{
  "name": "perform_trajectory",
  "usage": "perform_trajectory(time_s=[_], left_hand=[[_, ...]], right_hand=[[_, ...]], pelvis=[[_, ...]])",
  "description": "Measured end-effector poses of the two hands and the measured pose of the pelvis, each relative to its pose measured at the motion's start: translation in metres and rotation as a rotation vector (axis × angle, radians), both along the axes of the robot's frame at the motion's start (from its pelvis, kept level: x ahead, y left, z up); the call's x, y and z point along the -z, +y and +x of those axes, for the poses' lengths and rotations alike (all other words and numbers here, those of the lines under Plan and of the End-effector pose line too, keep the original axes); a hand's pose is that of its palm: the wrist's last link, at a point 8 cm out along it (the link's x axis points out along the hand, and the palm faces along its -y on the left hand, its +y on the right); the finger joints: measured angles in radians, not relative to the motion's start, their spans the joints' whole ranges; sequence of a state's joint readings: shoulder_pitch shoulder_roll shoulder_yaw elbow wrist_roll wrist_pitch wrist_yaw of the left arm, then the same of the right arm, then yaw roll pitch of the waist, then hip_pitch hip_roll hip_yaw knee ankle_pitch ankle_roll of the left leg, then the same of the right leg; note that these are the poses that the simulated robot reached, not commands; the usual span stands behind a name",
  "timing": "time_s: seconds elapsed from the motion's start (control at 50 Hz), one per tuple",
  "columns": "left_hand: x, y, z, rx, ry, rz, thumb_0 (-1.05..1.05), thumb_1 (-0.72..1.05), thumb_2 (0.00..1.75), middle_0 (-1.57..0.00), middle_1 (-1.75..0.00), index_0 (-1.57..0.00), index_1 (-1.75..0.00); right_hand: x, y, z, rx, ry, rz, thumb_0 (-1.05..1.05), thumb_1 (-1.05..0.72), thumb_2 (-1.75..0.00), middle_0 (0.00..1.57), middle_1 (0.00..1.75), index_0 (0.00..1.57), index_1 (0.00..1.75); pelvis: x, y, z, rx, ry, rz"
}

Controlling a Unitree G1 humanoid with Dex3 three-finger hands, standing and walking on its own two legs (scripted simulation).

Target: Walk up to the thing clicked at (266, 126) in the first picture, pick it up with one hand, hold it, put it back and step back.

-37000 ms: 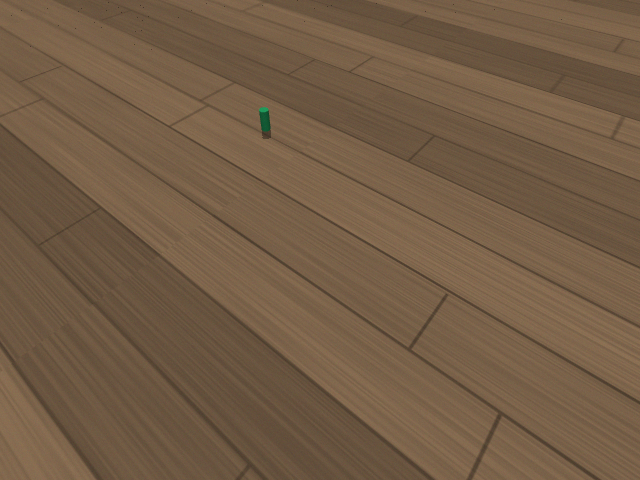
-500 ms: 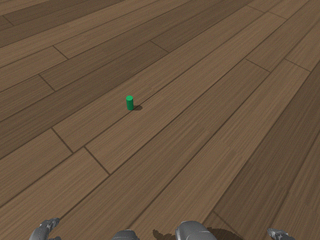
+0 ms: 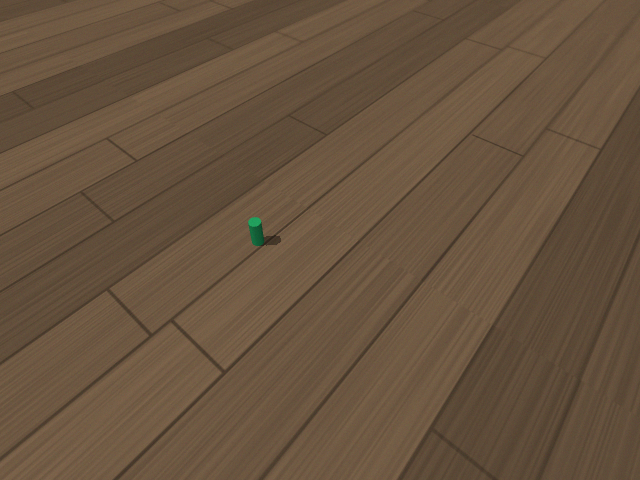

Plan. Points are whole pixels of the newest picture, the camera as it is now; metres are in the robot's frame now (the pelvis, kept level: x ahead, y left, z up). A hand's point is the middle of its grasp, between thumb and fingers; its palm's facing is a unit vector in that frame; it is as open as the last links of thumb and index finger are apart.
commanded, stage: step back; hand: left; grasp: from above
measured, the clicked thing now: (256, 231) +1.07 +0.26 -0.71
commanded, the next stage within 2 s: stand in 0.48 s
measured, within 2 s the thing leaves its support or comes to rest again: neither
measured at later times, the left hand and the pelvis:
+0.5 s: hand out of the picture +0.13 +0.26 -0.15, palm faces +0.02 -0.93 -0.37, open 7.4 cm; pelvis +0.05 +0.00 -0.01, yaw +0 degrees
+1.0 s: hand (144, 473) +0.16 +0.26 -0.14, palm faces -0.01 -0.94 -0.34, open 7.4 cm; pelvis +0.07 +0.01 +0.01, yaw +0 degrees
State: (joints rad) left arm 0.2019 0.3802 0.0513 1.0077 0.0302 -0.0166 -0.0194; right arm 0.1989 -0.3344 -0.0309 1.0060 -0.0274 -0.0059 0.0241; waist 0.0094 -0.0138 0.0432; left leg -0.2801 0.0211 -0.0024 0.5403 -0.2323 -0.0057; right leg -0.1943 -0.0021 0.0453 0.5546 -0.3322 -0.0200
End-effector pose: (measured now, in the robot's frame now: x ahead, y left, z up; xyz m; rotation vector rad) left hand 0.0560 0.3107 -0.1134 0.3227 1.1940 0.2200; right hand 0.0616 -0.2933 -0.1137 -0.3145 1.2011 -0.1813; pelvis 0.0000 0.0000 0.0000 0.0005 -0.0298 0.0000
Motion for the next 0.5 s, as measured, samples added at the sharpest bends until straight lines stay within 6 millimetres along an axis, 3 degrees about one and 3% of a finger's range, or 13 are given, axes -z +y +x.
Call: perform_trajectory(time_s=[0.1,0.26,0.38,0.5], left_hand=[[-0.001,-0.006,0.017,0.01,-0.014,0.001,0.0,0.9,0.9,-0.2,-0.3,-0.21,-0.3],[0.004,-0.001,0.049,-0.01,-0.03,0.001,0.0,0.9,0.9,-0.2,-0.3,-0.21,-0.3],[0.005,-0.006,0.075,0.004,-0.073,0.014,0.0,0.9,0.9,-0.2,-0.3,-0.21,-0.3],[0.003,-0.009,0.066,-0.002,-0.054,0.013,0.0,0.9,0.9,-0.2,-0.3,-0.21,-0.3]], right_hand=[[0.0,-0.009,0.003,0.019,0.02,-0.008,0.0,-0.91,-0.9,0.21,0.3,0.21,0.3],[-0.002,-0.013,0.034,0.014,-0.012,-0.046,0.0,-0.91,-0.9,0.2,0.3,0.21,0.3],[0.001,-0.017,0.054,0.014,-0.034,-0.042,0.0,-0.91,-0.9,0.2,0.3,0.21,0.3],[0.0,-0.012,0.084,-0.013,-0.059,-0.042,0.0,-0.91,-0.9,0.2,0.3,0.21,0.3]], pelvis=[[-0.001,-0.005,0.01,-0.005,0.01,-0.013],[0.003,0.003,0.03,-0.003,0.011,0.004],[0.008,-0.006,0.038,0.007,0.016,-0.01],[0.005,-0.003,0.045,-0.001,0.0,0.001]])
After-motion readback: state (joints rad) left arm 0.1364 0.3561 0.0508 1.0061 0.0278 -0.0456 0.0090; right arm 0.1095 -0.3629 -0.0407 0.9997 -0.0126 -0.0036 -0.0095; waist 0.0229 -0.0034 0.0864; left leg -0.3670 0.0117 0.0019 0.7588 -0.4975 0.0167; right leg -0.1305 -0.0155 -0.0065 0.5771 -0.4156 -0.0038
